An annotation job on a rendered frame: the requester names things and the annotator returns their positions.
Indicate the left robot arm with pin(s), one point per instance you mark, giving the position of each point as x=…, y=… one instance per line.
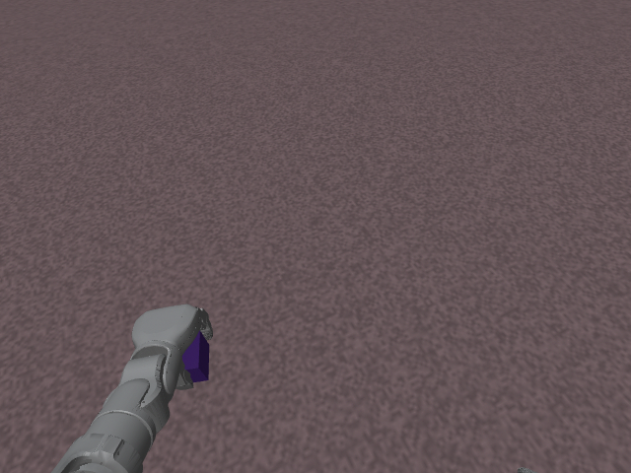
x=121, y=435

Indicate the left robot hand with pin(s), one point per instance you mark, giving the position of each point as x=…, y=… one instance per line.
x=177, y=325

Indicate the cube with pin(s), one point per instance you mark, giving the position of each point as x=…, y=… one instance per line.
x=196, y=359

